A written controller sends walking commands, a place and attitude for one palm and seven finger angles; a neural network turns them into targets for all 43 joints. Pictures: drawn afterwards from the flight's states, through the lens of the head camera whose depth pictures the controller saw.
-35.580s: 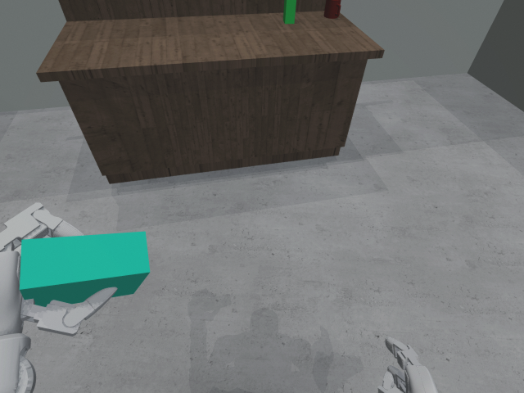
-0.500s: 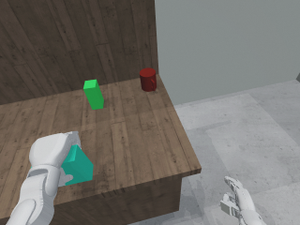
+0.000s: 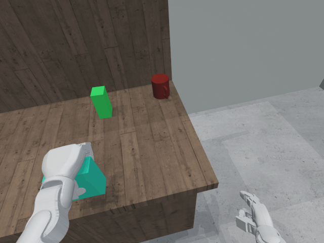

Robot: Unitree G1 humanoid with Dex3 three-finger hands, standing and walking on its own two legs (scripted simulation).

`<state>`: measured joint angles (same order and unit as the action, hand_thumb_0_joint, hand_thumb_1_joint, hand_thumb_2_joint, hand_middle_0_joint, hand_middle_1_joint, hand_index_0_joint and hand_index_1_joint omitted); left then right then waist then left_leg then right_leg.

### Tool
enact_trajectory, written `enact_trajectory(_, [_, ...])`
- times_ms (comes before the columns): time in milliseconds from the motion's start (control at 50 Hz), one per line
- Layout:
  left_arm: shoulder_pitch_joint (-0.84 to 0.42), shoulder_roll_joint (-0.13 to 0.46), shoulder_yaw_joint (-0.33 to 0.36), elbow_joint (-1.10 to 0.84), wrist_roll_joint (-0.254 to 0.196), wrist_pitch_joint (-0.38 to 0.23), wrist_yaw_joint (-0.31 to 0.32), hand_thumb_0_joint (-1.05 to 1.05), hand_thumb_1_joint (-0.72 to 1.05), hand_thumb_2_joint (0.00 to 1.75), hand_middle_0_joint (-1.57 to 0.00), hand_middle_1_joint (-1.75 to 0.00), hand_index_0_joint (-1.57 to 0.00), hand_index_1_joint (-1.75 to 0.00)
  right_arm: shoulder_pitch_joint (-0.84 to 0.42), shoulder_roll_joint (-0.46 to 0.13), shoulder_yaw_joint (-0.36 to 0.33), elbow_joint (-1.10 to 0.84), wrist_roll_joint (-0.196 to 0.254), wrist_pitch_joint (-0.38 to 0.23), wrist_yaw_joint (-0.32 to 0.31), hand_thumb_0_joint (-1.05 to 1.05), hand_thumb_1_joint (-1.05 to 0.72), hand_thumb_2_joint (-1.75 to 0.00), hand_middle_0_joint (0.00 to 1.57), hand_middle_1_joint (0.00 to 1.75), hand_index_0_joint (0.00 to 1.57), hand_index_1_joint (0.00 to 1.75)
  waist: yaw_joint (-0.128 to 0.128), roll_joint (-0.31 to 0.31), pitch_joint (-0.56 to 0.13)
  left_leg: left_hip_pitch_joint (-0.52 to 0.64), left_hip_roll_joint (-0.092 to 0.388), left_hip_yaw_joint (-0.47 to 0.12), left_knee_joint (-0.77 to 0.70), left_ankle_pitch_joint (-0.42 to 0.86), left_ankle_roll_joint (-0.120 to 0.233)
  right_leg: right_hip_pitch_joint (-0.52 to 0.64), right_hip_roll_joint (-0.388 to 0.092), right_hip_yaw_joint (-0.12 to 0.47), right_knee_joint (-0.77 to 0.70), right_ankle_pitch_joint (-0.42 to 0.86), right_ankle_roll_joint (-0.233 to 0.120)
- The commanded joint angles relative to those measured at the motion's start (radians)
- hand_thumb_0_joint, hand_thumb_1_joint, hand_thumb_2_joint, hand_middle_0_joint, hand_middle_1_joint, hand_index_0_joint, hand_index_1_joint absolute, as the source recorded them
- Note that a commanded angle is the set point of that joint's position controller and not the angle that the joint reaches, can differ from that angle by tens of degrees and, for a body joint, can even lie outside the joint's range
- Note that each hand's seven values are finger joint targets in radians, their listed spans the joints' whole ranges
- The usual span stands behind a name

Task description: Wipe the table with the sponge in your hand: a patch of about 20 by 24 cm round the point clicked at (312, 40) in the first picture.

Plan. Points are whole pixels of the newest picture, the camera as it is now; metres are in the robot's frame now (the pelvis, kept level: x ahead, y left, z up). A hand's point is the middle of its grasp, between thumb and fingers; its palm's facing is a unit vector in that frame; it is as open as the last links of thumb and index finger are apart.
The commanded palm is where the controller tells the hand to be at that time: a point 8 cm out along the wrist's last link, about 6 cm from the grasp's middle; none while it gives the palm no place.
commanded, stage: move the sponge above the wiping area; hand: left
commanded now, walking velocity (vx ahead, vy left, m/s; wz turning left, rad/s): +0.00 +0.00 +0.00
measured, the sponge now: (80, 183) +0.24 +0.27 +0.01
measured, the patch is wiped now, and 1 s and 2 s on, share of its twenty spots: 0.00 0.00 0.00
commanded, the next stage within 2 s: lower the sponge onto the table in 1.22 s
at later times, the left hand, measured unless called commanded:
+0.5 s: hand (81, 172) +0.25 +0.26 +0.04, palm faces -0.05 -0.10 -0.99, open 9.1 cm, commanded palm +0.23 +0.26 +0.10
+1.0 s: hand (83, 172) +0.26 +0.26 +0.03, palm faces -0.05 -0.10 -0.99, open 9.1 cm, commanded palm +0.23 +0.26 +0.10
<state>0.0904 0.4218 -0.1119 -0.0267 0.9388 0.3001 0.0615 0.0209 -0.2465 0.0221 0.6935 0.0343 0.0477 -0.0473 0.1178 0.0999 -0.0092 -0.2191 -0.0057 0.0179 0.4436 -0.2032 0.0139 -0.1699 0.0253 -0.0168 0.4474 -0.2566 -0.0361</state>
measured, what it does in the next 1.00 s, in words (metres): stands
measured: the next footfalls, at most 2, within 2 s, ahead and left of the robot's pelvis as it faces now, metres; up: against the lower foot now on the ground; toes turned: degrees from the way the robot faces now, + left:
none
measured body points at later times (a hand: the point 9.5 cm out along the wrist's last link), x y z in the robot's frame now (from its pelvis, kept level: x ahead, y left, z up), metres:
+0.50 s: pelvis +0.00 +0.00 +0.00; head -0.01 -0.04 +0.45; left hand +0.25 +0.27 +0.09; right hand +0.23 -0.22 -0.10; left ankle +0.02 +0.11 -0.74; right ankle -0.01 -0.10 -0.74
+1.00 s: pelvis +0.00 +0.00 +0.00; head +0.00 -0.04 +0.45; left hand +0.25 +0.26 +0.09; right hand +0.23 -0.22 -0.10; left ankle +0.02 +0.11 -0.74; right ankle -0.01 -0.10 -0.74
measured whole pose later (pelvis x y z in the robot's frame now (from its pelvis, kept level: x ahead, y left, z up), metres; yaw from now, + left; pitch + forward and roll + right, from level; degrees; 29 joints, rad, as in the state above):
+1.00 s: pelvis +0.00 +0.00 +0.00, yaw +0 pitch +0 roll +0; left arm 0.04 0.39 -0.13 0.13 0.95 0.31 0.13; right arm 0.05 -0.26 0.00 0.71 0.05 0.05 -0.05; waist 0.10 0.09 -0.03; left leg -0.25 0.00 0.02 0.47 -0.22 0.01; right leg -0.20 0.03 -0.01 0.47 -0.27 -0.04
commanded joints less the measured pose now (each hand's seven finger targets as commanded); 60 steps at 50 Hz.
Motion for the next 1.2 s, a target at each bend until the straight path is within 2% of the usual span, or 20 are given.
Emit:
enact_trajectory(0, [-0.242, 0.249, 0.172, -0.165, 0.032, 0.011, 0.043, 0.0, 0.1, 1.3, -1.2, -1.6, -1.2, -1.6, -0.207, -0.111, -0.038, -0.166, 0.005, -0.048, -0.009, 0.0, -0.9, -0.9, 0.2, 0.3, 0.2, 0.3, 0.005, -0.062, -0.171, 0.122, -0.016, -0.088, -0.032, 0.182, 0.023, -0.025, -0.003, 0.113, -0.085, 0.167, -0.043])
enact_trajectory(20, [-0.23, 0.191, 0.123, -0.181, 0.025, 0.002, 0.043, 0.0, 0.1, 1.3, -1.2, -1.6, -1.2, -1.6, -0.194, -0.102, -0.041, -0.177, 0.008, -0.052, -0.009, 0.0, -0.9, -0.9, 0.2, 0.3, 0.2, 0.3, -0.004, -0.038, -0.192, 0.123, -0.012, -0.074, -0.028, 0.185, 0.028, -0.016, -0.01, 0.086, -0.074, 0.172, -0.036])
enact_trajectory(100, [-0.237, 0.245, 0.171, -0.157, 0.03, -0.021, 0.055, 0.0, 0.1, 1.3, -1.2, -1.6, -1.2, -1.6, -0.187, -0.109, -0.047, -0.162, 0.004, -0.058, -0.015, 0.0, -0.9, -0.9, 0.2, 0.3, 0.2, 0.3, 0.001, -0.042, -0.192, 0.132, -0.016, -0.088, -0.021, 0.179, 0.027, -0.031, -0.002, 0.116, -0.086, 0.163, -0.042])
enact_trajectory(180, [-0.288, 0.184, 0.11, -0.136, 0.033, -0.043, 0.066, 0.0, 0.1, 1.3, -1.2, -1.6, -1.2, -1.6, -0.17, -0.103, -0.052, -0.161, 0.008, -0.069, -0.017, 0.0, -0.9, -0.9, 0.2, 0.3, 0.2, 0.3, -0.014, -0.048, -0.21, 0.133, -0.012, -0.076, -0.013, 0.182, 0.03, -0.046, -0.01, 0.094, -0.076, 0.175, -0.035])
enact_trajectory(300, [-0.27, 0.236, 0.171, -0.095, 0.039, -0.03, 0.087, 0.0, 0.1, 1.3, -1.2, -1.6, -1.2, -1.6, -0.178, -0.112, -0.056, -0.148, 0.007, -0.064, -0.016, 0.0, -0.9, -0.9, 0.2, 0.3, 0.2, 0.3, -0.002, -0.045, -0.202, 0.118, -0.018, -0.079, -0.015, 0.187, 0.024, -0.031, -0.006, 0.115, -0.076, 0.191, -0.042])
enact_trajectory(320, [-0.284, 0.184, 0.122, -0.093, 0.035, -0.026, 0.086, 0.0, 0.1, 1.3, -1.2, -1.6, -1.2, -1.6, -0.176, -0.105, -0.053, -0.158, 0.01, -0.065, -0.017, 0.0, -0.9, -0.9, 0.2, 0.3, 0.2, 0.3, -0.009, -0.055, -0.207, 0.112, -0.016, -0.07, -0.015, 0.179, 0.029, -0.033, -0.01, 0.09, -0.071, 0.185, -0.035])
enact_trajectory(400, [-0.3, 0.216, 0.146, -0.068, 0.037, -0.019, 0.089, 0.0, 0.1, 1.3, -1.2, -1.6, -1.2, -1.6, -0.184, -0.113, -0.056, -0.15, 0.013, -0.064, -0.018, 0.0, -0.9, -0.9, 0.2, 0.3, 0.2, 0.3, -0.006, -0.044, -0.2, 0.114, -0.019, -0.075, -0.018, 0.164, 0.026, -0.042, -0.005, 0.11, -0.078, 0.163, -0.04])
enact_trajectory(420, [-0.291, 0.167, 0.103, -0.072, 0.028, -0.021, 0.086, 0.0, 0.1, 1.3, -1.2, -1.6, -1.2, -1.6, -0.171, -0.106, -0.056, -0.161, 0.015, -0.065, -0.018, 0.0, -0.9, -0.9, 0.2, 0.3, 0.2, 0.3, -0.013, -0.044, -0.216, 0.109, -0.018, -0.063, -0.017, 0.169, 0.032, -0.025, -0.011, 0.083, -0.068, 0.177, -0.033])
enact_trajectory(500, [-0.368, 0.218, 0.133, -0.032, 0.047, -0.023, 0.085, 0.0, 0.1, 1.3, -1.2, -1.6, -1.2, -1.6, -0.174, -0.115, -0.056, -0.141, 0.013, -0.061, -0.022, 0.0, -0.9, -0.9, 0.2, 0.3, 0.2, 0.3, -0.017, -0.064, -0.201, 0.109, -0.023, -0.071, -0.012, 0.147, 0.03, -0.055, -0.004, 0.112, -0.082, 0.15, -0.037])
enact_trajectory(520, [-0.345, 0.163, 0.09, -0.045, 0.035, -0.03, 0.087, 0.0, 0.1, 1.3, -1.2, -1.6, -1.2, -1.6, -0.162, -0.107, -0.058, -0.156, 0.017, -0.065, -0.022, 0.0, -0.9, -0.9, 0.2, 0.3, 0.2, 0.3, -0.023, -0.041, -0.211, 0.106, -0.019, -0.06, -0.013, 0.148, 0.035, -0.045, -0.01, 0.087, -0.073, 0.156, -0.033])
enact_trajectory(600, [-0.363, 0.209, 0.138, 0.007, 0.046, -0.036, 0.098, 0.0, 0.1, 1.3, -1.2, -1.6, -1.2, -1.6, -0.154, -0.114, -0.061, -0.138, 0.015, -0.06, -0.023, 0.0, -0.9, -0.9, 0.2, 0.3, 0.2, 0.3, -0.021, -0.055, -0.202, 0.099, -0.019, -0.068, -0.01, 0.155, 0.029, -0.058, -0.003, 0.102, -0.073, 0.165, -0.037])
enact_trajectory(640, [-0.392, 0.158, 0.085, 0.004, 0.044, -0.042, 0.102, 0.0, 0.1, 1.3, -1.2, -1.6, -1.2, -1.6, -0.148, -0.106, -0.061, -0.149, 0.02, -0.065, -0.022, 0.0, -0.9, -0.9, 0.2, 0.3, 0.2, 0.3, -0.029, -0.053, -0.223, 0.099, -0.016, -0.06, -0.009, 0.148, 0.033, -0.061, -0.008, 0.083, -0.064, 0.157, -0.031])
enact_trajectory(660, [-0.383, 0.193, 0.117, 0.022, 0.054, -0.041, 0.108, 0.0, 0.1, 1.3, -1.2, -1.6, -1.2, -1.6, -0.148, -0.111, -0.063, -0.139, 0.018, -0.064, -0.021, 0.0, -0.9, -0.9, 0.2, 0.3, 0.2, 0.3, -0.017, -0.057, -0.238, 0.103, -0.017, -0.063, -0.002, 0.162, 0.031, -0.058, -0.006, 0.085, -0.062, 0.17, -0.035])
enact_trajectory(740, [-0.341, 0.162, 0.1, -0.023, 0.056, -0.039, 0.12, 0.0, 0.1, 1.3, -1.2, -1.6, -1.2, -1.6, -0.155, -0.107, -0.065, -0.153, 0.016, -0.064, -0.012, 0.0, -0.9, -0.9, 0.2, 0.3, 0.2, 0.3, -0.009, -0.042, -0.274, 0.117, -0.014, -0.068, 0.005, 0.219, 0.028, -0.037, -0.008, 0.078, -0.042, 0.227, -0.037])
enact_trajectory(860, [-0.259, 0.194, 0.136, -0.022, 0.046, 0.01, 0.12, 0.0, 0.1, 1.3, -1.2, -1.6, -1.2, -1.6, -0.172, -0.116, -0.061, -0.156, 0.017, -0.049, -0.003, 0.0, -0.9, -0.9, 0.2, 0.3, 0.2, 0.3, -0.003, -0.103, -0.228, 0.087, -0.016, -0.066, 0.002, 0.222, 0.026, -0.018, -0.012, 0.09, -0.046, 0.263, -0.032])
enact_trajectory(880, [-0.278, 0.158, 0.096, -0.039, 0.044, 0.014, 0.116, 0.0, 0.1, 1.3, -1.2, -1.6, -1.2, -1.6, -0.174, -0.111, -0.061, -0.161, 0.019, -0.049, -0.004, 0.0, -0.9, -0.9, 0.2, 0.3, 0.2, 0.3, -0.014, -0.087, -0.22, 0.091, -0.015, -0.06, -0.001, 0.213, 0.029, -0.027, -0.014, 0.087, -0.049, 0.254, -0.029])
enact_trajectory(900, [-0.283, 0.198, 0.138, -0.048, 0.039, 0.015, 0.117, 0.0, 0.1, 1.3, -1.2, -1.6, -1.2, -1.6, -0.171, -0.115, -0.063, -0.155, 0.019, -0.047, -0.005, 0.0, -0.9, -0.9, 0.2, 0.3, 0.2, 0.3, -0.011, -0.065, -0.211, 0.098, -0.015, -0.071, -0.008, 0.203, 0.027, -0.027, -0.007, 0.099, -0.056, 0.23, -0.036])
enact_trajectory(940, [-0.29, 0.156, 0.091, -0.072, 0.037, 0.006, 0.11, 0.0, 0.1, 1.3, -1.2, -1.6, -1.2, -1.6, -0.168, -0.106, -0.06, -0.165, 0.02, -0.054, -0.007, 0.0, -0.9, -0.9, 0.2, 0.3, 0.2, 0.3, -0.017, -0.064, -0.221, 0.108, -0.013, -0.066, -0.006, 0.203, 0.033, -0.029, -0.011, 0.08, -0.052, 0.224, -0.031])
enact_trajectory(1000, [-0.304, 0.18, 0.106, -0.093, 0.042, -0.012, 0.104, 0.0, 0.1, 1.3, -1.2, -1.6, -1.2, -1.6, -0.17, -0.108, -0.061, -0.157, 0.015, -0.057, -0.009, 0.0, -0.9, -0.9, 0.2, 0.3, 0.2, 0.3, -0.015, -0.043, -0.226, 0.13, -0.014, -0.084, -0.004, 0.211, 0.03, -0.037, -0.004, 0.096, -0.059, 0.219, -0.038])
enact_trajectory(1180, [-0.308, 0.142, 0.07, -0.081, 0.056, -0.015, 0.112, 0.0, 0.1, 1.3, -1.2, -1.6, -1.2, -1.6, -0.181, -0.103, -0.06, -0.154, 0.014, -0.056, -0.004, 0.0, -0.9, -0.9, 0.2, 0.3, 0.2, 0.3, -0.013, -0.069, -0.207, 0.12, -0.011, -0.078, -0.011, 0.192, 0.026, -0.054, -0.006, 0.085, -0.064, 0.193, -0.036])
